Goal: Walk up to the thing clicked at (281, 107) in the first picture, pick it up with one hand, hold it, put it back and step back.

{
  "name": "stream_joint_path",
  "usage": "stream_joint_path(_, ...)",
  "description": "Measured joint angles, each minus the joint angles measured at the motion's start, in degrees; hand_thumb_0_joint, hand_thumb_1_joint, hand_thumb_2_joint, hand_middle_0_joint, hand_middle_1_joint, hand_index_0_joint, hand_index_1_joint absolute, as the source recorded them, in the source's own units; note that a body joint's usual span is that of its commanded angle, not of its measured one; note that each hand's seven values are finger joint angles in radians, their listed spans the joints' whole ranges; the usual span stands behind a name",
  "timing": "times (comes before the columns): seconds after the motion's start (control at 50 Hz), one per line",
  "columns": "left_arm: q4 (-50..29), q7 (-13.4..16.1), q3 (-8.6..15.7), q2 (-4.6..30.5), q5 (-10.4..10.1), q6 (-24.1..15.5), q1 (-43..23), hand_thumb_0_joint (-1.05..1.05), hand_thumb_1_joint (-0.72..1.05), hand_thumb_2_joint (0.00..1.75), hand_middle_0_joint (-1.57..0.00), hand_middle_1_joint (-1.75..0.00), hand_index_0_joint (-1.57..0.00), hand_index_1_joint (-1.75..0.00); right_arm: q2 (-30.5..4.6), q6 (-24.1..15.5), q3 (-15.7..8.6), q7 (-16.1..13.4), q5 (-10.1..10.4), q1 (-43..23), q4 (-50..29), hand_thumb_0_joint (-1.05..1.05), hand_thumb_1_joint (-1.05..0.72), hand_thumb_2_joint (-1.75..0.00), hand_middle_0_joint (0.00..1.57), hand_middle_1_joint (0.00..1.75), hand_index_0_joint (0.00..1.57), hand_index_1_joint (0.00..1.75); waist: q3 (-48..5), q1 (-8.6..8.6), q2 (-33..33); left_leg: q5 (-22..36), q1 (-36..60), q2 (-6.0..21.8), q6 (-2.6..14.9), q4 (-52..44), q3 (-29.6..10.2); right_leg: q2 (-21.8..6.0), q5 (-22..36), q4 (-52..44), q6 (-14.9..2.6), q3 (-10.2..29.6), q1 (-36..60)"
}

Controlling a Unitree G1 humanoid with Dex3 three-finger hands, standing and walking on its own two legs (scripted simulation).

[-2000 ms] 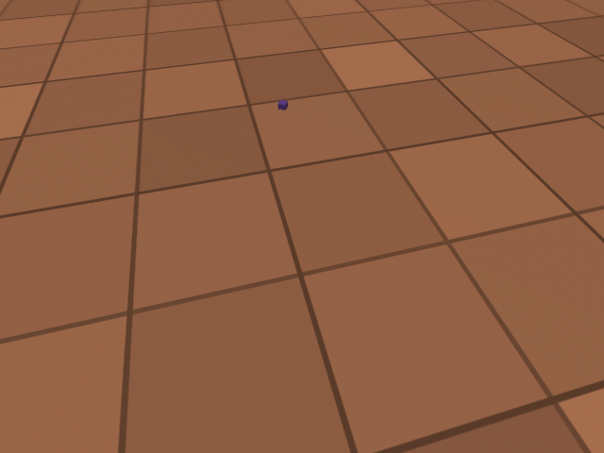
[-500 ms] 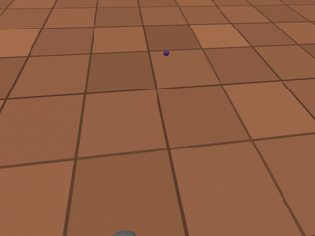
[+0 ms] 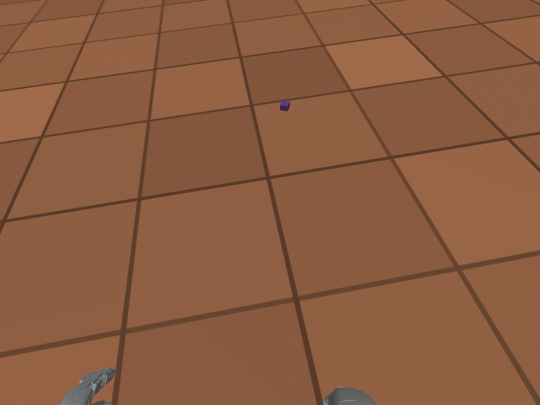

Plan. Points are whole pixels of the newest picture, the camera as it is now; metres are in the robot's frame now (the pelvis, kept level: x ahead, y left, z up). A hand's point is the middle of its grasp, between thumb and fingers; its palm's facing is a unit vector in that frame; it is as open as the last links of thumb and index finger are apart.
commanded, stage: walk up
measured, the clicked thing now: (284, 105) +1.84 -0.02 -0.74
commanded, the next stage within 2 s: none
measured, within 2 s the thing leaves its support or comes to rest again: neither
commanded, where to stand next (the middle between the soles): +0.39 +0.01 m, yaw +0 degrees
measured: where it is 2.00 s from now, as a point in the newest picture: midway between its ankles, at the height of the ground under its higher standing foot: (288, 356)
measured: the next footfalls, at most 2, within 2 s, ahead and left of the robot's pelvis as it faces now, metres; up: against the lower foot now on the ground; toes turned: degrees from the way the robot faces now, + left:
left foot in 0.32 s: +0.28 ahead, +0.14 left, +0.00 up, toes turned +2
right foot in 0.76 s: +0.36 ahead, -0.13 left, +0.00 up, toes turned -12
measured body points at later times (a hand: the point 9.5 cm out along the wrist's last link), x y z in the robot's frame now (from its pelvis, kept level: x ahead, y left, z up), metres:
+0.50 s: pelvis +0.18 +0.02 +0.01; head +0.20 +0.05 +0.46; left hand +0.22 +0.34 -0.12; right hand +0.26 -0.29 -0.07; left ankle +0.23 +0.13 -0.72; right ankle +0.15 -0.11 -0.65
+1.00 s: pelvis +0.31 -0.02 +0.01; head +0.34 -0.07 +0.45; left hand +0.44 +0.28 -0.07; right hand +0.33 -0.34 -0.13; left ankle +0.36 +0.14 -0.66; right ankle +0.35 -0.14 -0.72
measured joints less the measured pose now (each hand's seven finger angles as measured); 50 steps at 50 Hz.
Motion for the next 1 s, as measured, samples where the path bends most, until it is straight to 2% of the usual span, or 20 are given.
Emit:
stream_joint_path(0.04,-0.45,0.44,-0.52,-0.78,-0.46,-0.07,1.06,0.0,0.9,0.9,-0.2,-0.3,-0.21,-0.3,-0.34,-0.12,0.19,0.16,0.35,-1.11,-0.17,0.01,-0.91,-0.9,0.2,0.3,0.2,0.29,0.15,0.74,0.28,2.86,-5.39,-0.51,0.35,4.63,-0.02,0.11,0.18,-3.0,-0.13,-0.1,2.93)
stream_joint_path(0.1,-0.45,0.76,-0.98,-1.05,-0.51,-0.03,3.48,0.0,0.9,0.9,-0.2,-0.3,-0.21,-0.3,-0.79,-0.47,-0.02,0.84,0.32,-2.39,-1.54,0.01,-0.91,-0.9,0.2,0.3,0.2,0.29,-0.03,1.41,0.62,7.21,-11.36,0.93,0.11,2.16,-0.18,0.97,0.7,-7.52,-0.29,-0.21,6.71)
stream_joint_path(0.18,-0.42,0.8,-1.07,-0.24,0.02,0.24,6.26,0.0,0.9,0.9,-0.2,-0.3,-0.21,-0.3,-0.98,-0.27,-0.66,1.84,-0.3,-3.49,-2.62,0.01,-0.91,-0.9,0.2,0.3,0.2,0.29,-0.23,1.73,0.35,11.04,-15.42,3.6,-1.56,-8.62,0.09,2.04,-0.3,-10.54,-0.6,-0.93,10.04)
stream_joint_path(0.24,-0.9,0.6,-1.0,0.76,0.27,0.48,8.17,0.01,0.9,0.9,-0.2,-0.3,-0.21,-0.3,-0.99,0.05,-0.95,2.34,-1.24,-4.51,-2.58,0.01,-0.91,-0.9,0.2,0.3,0.2,0.29,-0.15,2.72,-0.45,13.11,-14.75,4.99,-2.17,-19.1,1.34,2.71,-2.28,-10.23,-0.23,-0.6,11.18)
stream_joint_path(0.32,-0.78,0.37,-1.25,1.92,0.22,1.15,10.49,0.01,0.9,0.9,-0.2,-0.3,-0.21,-0.3,-0.89,-0.63,-1.41,2.24,-1.59,-5.53,-2.89,0.01,-0.91,-0.9,0.2,0.3,0.2,0.29,-0.53,3.25,-1.62,16.61,-10.67,4.18,-1.5,-28.72,3.1,2.81,-7.1,-6.32,1.16,0.02,11.75)
stream_joint_path(0.34,-0.66,0.48,-1.29,2.35,0.24,1.36,10.95,0.01,0.9,0.9,-0.2,-0.3,-0.21,-0.3,-0.56,-1.04,-1.49,2.06,-1.69,-5.8,-2.99,0.01,-0.91,-0.9,0.2,0.3,0.2,0.29,-0.55,3.2,-2.74,19.83,-9.83,3.38,-1.31,-29.32,3.64,1.99,-9.05,-4.01,1.39,0.52,11.51)
stream_joint_path(0.36,-0.34,0.72,-1.26,2.67,0.15,1.66,11.16,0.01,0.9,0.9,-0.2,-0.3,-0.21,-0.3,-0.05,-1.46,-1.48,1.84,-1.96,-6.22,-3.2,0.01,-0.91,-0.9,0.2,0.3,0.2,0.29,-0.33,3.33,-4.37,19.55,-9.28,2.52,-1.32,-28.34,4.89,0.82,-10.51,-0.23,0.53,1.68,10.48)
stream_joint_path(0.38,0.14,1.02,-1.26,2.5,-0.02,2.03,11.21,0.01,0.9,0.9,-0.2,-0.3,-0.21,-0.3,0.21,-1.85,-1.35,1.65,-2.22,-6.47,-3.77,0.01,-0.91,-0.9,0.2,0.3,0.2,0.29,-0.37,3.23,-5.0,18.0,-9.0,2.37,-1.31,-27.11,5.72,1.07,-11.66,5.08,-0.08,3.46,8.48)
stream_joint_path(0.42,1.04,1.45,-1.73,2.09,0.06,2.64,11.33,0.01,0.9,0.9,-0.2,-0.3,-0.21,-0.3,0.65,-2.22,-0.93,1.56,-1.61,-6.61,-4.93,0.01,-0.91,-0.9,0.2,0.3,0.2,0.29,-0.84,2.2,-4.7,15.5,-7.78,3.14,-0.85,-26.25,6.1,3.13,-13.72,15.81,-0.69,5.15,3.96)
stream_joint_path(0.46,1.53,1.48,-2.1,2.38,0.06,2.68,11.3,0.01,0.9,0.9,-0.2,-0.3,-0.21,-0.3,1.4,-2.23,-0.44,1.4,-0.94,-6.23,-5.59,0.01,-0.91,-0.9,0.2,0.3,0.21,0.3,-1.27,1.38,-4.88,14.9,-5.08,3.66,-0.82,-28.16,6.6,3.68,-12.38,21.74,-0.82,5.6,0.14)
stream_joint_path(0.54,1.26,1.08,-1.45,3.25,-0.51,2.14,10.44,0.01,0.9,0.9,-0.2,-0.3,-0.21,-0.3,1.97,-2.54,0.4,1.18,-0.47,-4.4,-6.04,0.0,-0.9,-0.9,0.21,0.3,0.21,0.3,-1.6,0.4,-5.63,14.85,-0.01,3.45,-1.33,-32.71,7.73,1.45,-7.64,20.98,0.0,6.34,-5.12)
stream_joint_path(0.62,0.7,0.52,-0.98,3.37,-0.47,2.07,9.08,0.01,0.9,0.9,-0.2,-0.3,-0.2,-0.3,0.96,-1.86,0.39,1.29,-0.63,-2.94,-5.85,0.0,-0.9,-0.9,0.21,0.3,0.21,0.3,-1.27,-0.08,-4.77,13.1,3.28,3.37,-1.31,-34.11,9.0,-1.04,-4.21,12.29,1.35,5.86,-7.02)
stream_joint_path(0.68,0.8,0.16,-0.93,3.15,-0.19,1.9,8.29,0.01,0.9,0.9,-0.2,-0.3,-0.2,-0.3,-0.31,-1.15,-0.01,1.51,-0.81,-2.28,-5.91,0.01,-0.9,-0.9,0.21,0.3,0.21,0.3,-1.14,-0.79,-3.38,10.63,4.69,3.54,-1.7,-33.13,10.1,-2.0,-1.42,5.07,1.66,4.36,-6.45)
stream_joint_path(0.76,0.63,0.94,-0.74,3.23,0.11,0.36,7.97,0.01,0.9,0.9,-0.2,-0.3,-0.2,-0.3,-1.79,0.5,-0.56,1.48,-0.77,-1.21,-5.84,0.01,-0.9,-0.9,0.21,0.3,0.21,0.3,-1.51,-1.51,-0.88,4.13,4.15,5.02,-2.31,-25.88,10.45,-0.25,4.06,-3.38,1.22,2.82,-1.9)
stream_joint_path(0.78,0.71,1.48,-0.51,2.79,0.24,-0.14,7.42,0.01,0.9,0.9,-0.2,-0.3,-0.21,-0.3,-2.11,1.01,-0.74,1.21,-0.6,-1.46,-5.35,0.01,-0.9,-0.9,0.21,0.3,0.21,0.3,-1.06,-1.29,0.79,2.46,2.98,6.4,-1.39,-21.76,9.4,1.04,3.35,-2.02,1.08,2.31,-1.84)
stream_joint_path(0.8,0.43,1.99,-0.48,2.45,0.36,-0.45,6.95,0.01,0.9,0.9,-0.2,-0.3,-0.21,-0.3,-2.02,1.64,-0.8,0.88,-0.47,-1.91,-4.79,0.01,-0.9,-0.9,0.2,0.3,0.21,0.3,-0.61,-1.04,1.73,1.13,1.1,6.32,-0.94,-16.72,7.11,1.74,1.88,-0.41,0.88,2.08,-1.98)
stream_joint_path(0.86,-0.86,2.72,-1.23,1.69,-0.14,-0.57,5.78,0.0,0.9,0.9,-0.2,-0.3,-0.21,-0.3,-1.35,3.07,-0.12,0.33,-0.37,-2.92,-3.86,0.01,-0.91,-0.9,0.2,0.3,0.2,0.29,0.33,0.13,1.97,-2.62,-5.12,3.29,-0.68,-3.82,3.66,1.64,-0.06,0.36,0.26,2.97,-1.07)
stream_joint_path(0.92,-1.85,3.31,-2.02,0.96,-0.55,-0.61,5.46,0.0,0.9,0.9,-0.2,-0.3,-0.21,-0.3,-0.96,3.41,0.26,0.31,-0.13,-3.99,-3.35,0.01,-0.91,-0.9,0.2,0.3,0.2,0.29,0.81,0.66,2.3,-0.07,-10.39,3.09,-0.69,0.02,2.46,1.71,0.53,-2.41,0.16,3.53,0.87)
stream_joint_path(1.0,-2.18,4.06,-2.77,0.71,-0.37,-0.36,5.53,0.0,0.9,0.9,-0.2,-0.3,-0.21,-0.3,-0.71,3.47,0.34,0.15,-0.33,-5.31,-3.21,0.01,-0.91,-0.9,0.2,0.3,0.2,0.29,1.23,1.05,2.29,4.19,-13.75,4.36,-1.38,-4.26,0.91,2.31,0.58,-3.79,0.36,4.47,1.99)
